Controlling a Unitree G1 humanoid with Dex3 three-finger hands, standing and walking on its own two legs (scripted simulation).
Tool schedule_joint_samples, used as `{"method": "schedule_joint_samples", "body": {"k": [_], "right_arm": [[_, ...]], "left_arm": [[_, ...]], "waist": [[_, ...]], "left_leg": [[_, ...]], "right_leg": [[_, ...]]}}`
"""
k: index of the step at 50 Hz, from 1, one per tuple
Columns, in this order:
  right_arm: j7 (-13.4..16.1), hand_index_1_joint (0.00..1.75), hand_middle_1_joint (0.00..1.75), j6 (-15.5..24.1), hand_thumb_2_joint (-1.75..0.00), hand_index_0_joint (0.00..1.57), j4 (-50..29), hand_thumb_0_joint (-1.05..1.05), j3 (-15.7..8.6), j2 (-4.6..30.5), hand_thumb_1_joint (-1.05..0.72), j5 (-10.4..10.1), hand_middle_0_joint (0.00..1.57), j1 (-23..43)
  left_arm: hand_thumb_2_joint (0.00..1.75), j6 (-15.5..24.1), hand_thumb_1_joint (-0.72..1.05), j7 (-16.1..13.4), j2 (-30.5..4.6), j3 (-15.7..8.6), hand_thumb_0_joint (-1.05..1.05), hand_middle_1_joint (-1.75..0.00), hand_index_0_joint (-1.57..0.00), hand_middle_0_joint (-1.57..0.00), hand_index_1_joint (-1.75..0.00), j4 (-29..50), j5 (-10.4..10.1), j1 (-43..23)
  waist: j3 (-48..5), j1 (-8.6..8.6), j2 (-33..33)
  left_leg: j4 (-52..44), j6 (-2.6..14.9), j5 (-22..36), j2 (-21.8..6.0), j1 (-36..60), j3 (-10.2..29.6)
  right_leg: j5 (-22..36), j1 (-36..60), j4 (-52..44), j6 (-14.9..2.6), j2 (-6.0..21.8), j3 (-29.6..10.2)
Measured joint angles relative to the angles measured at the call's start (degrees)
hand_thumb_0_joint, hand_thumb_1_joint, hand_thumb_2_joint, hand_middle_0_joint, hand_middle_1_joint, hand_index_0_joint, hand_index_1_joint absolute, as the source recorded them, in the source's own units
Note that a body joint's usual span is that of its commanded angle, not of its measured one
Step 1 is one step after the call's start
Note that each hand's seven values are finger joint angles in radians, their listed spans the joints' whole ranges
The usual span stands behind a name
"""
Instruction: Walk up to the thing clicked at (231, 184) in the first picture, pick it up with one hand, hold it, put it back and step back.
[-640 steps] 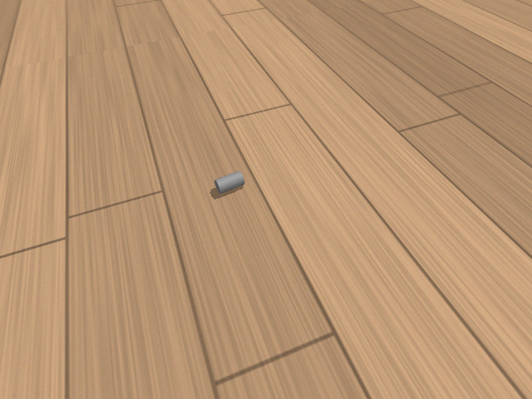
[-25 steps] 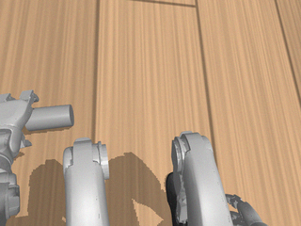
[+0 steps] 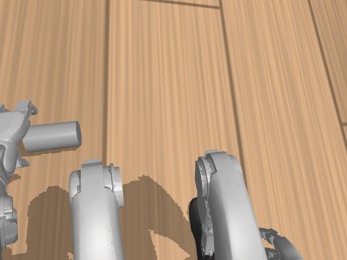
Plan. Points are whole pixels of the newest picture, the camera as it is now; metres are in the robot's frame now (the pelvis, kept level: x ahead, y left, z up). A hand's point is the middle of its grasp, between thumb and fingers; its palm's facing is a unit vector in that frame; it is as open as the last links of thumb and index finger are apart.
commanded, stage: rise first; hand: left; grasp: from above
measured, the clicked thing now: (54, 136) +0.42 +0.31 -0.28
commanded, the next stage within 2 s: approach in 0.50 s
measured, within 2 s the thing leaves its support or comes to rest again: neither
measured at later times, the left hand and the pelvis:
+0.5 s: hand (13, 140) +0.38 +0.35 -0.15, palm faces -0.44 -0.11 -0.89, open 13.4 cm; pelvis +0.00 +0.00 +0.01, yaw +0 degrees
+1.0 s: hand (51, 119) +0.43 +0.28 -0.16, palm faces -0.39 -0.08 -0.92, open 13.6 cm; pelvis +0.00 +0.00 +0.01, yaw -1 degrees
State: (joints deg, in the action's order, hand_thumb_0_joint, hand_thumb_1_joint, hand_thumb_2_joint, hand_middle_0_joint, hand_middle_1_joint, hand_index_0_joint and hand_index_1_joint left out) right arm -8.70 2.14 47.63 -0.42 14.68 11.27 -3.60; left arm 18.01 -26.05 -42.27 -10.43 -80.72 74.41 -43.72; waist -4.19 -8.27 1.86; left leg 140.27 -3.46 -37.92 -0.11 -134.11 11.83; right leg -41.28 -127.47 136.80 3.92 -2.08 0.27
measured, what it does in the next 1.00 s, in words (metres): stands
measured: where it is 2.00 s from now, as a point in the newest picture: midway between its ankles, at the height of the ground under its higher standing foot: (158, 251)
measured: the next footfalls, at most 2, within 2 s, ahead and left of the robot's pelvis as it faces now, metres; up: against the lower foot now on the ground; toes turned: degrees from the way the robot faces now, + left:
none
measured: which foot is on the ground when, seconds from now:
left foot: down 0.00-1.00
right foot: down 0.00-1.00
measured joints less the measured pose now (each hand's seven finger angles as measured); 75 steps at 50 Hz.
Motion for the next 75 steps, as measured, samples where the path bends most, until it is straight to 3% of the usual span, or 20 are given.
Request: {"method": "schedule_joint_samples", "body": {"k": [32,37,42,45,51,56,60,64,70,75], "right_arm": [[-0.07,0.30,0.30,0.49,-0.90,0.20,-0.91,0.01,0.23,0.17,-0.91,-1.26,0.21,-0.80],[0.04,0.30,0.30,0.82,-0.90,0.20,-0.59,0.01,0.44,0.07,-0.91,-1.11,0.21,-1.06],[0.12,0.30,0.30,1.45,-0.90,0.20,-0.22,0.01,1.07,-0.19,-0.91,-0.75,0.21,-1.23],[0.10,0.30,0.30,1.99,-0.89,0.20,-0.36,0.01,1.61,-0.33,-0.91,-0.51,0.21,-1.32],[-0.39,0.30,0.30,2.63,-0.89,0.20,-1.28,0.01,2.81,-0.28,-0.91,-0.06,0.21,-1.92],[-1.18,0.30,0.30,3.00,-0.89,0.20,-1.79,0.01,3.54,0.28,-0.91,-0.20,0.21,-3.03],[-1.51,0.30,0.30,2.66,-0.89,0.20,-1.78,0.01,3.20,0.40,-0.91,-0.91,0.21,-4.09],[-1.41,0.30,0.30,2.06,-0.89,0.20,-1.36,0.01,2.19,0.18,-0.91,-1.62,0.21,-4.60],[-0.96,0.30,0.30,1.65,-0.90,0.20,-1.05,0.01,0.62,0.06,-0.91,-2.22,0.21,-3.78],[-0.29,0.30,0.30,1.48,-0.90,0.20,-1.47,0.01,0.76,0.64,-0.91,-2.06,0.21,-1.65]], "left_arm": [[0.91,-0.12,-0.42,1.18,0.06,1.57,0.00,-0.88,-0.21,-0.23,-0.90,0.28,0.04,-0.56],[0.91,-0.38,-0.42,1.01,0.23,3.42,0.00,-0.91,-0.20,-0.22,-0.92,-0.69,0.22,-1.79],[0.92,-0.74,-0.43,-0.27,1.24,6.89,0.00,-0.94,-0.19,-0.20,-0.95,-3.19,0.65,-5.09],[0.92,-1.63,-0.44,-1.86,2.38,7.49,0.00,-0.96,-0.18,-0.18,-0.97,-4.58,1.22,-7.07],[0.94,-5.81,-0.46,-5.09,4.19,5.72,0.00,-0.99,-0.16,-0.17,-0.99,-9.27,1.68,-10.66],[0.95,-8.74,-0.46,-4.78,4.59,3.39,0.00,-0.98,-0.16,-0.17,-0.98,-9.09,0.13,-10.13],[0.95,-9.33,-0.46,-2.90,4.28,1.50,0.00,-0.96,-0.16,-0.17,-0.97,-5.89,-1.96,-7.20],[0.95,-8.32,-0.47,0.19,3.45,0.86,0.00,-0.95,-0.16,-0.18,-0.96,-1.45,-3.79,-3.78],[0.96,-5.35,-0.49,4.72,1.37,4.05,0.00,-0.95,-0.15,-0.17,-0.96,1.75,-5.37,-2.01],[0.97,-1.44,-0.49,5.09,0.69,6.32,0.00,-0.97,-0.15,-0.16,-0.98,0.41,-5.02,-2.92]], "waist": [[-0.91,0.03,-0.42],[-1.02,-0.23,-0.23],[-1.22,-1.27,0.12],[-1.24,-2.43,0.02],[-1.03,-5.27,-0.76],[-0.15,-6.34,-1.77],[0.32,-5.65,-2.21],[0.53,-3.77,-2.27],[0.59,-0.76,-1.71],[0.97,0.21,-0.66]], "left_leg": [[-1.40,1.06,1.07,-0.08,0.71,-0.68],[-1.48,1.08,1.25,0.01,0.38,-0.86],[-1.33,0.87,1.27,0.10,-0.02,-0.82],[-1.28,0.72,1.22,0.06,-0.26,-0.58],[-1.58,0.62,1.05,-0.43,-0.58,-0.34],[-1.64,0.65,0.75,-0.91,-0.55,-0.23],[-1.58,0.60,0.33,-1.17,-0.21,-0.28],[-1.73,0.40,0.04,-1.00,0.34,-0.46],[-2.25,-0.08,0.00,-0.34,1.26,-0.69],[-2.41,-0.16,0.06,-0.16,1.86,-0.14]], "right_leg": [[0.92,1.25,-1.82,-0.30,0.16,-0.15],[0.98,0.92,-1.77,-0.45,0.26,-0.28],[0.98,0.42,-1.50,-0.53,0.28,-0.29],[1.10,0.11,-1.54,-0.55,0.19,-0.10],[1.58,-0.68,-2.00,-0.32,-0.23,0.10],[1.89,-1.13,-2.15,0.29,-0.68,0.10],[1.77,-1.22,-1.94,0.86,-0.89,-0.06],[1.32,-0.86,-1.70,1.09,-0.65,-0.26],[0.58,0.18,-1.62,0.79,0.13,-0.36],[0.61,1.13,-2.13,0.74,0.28,0.22]]}}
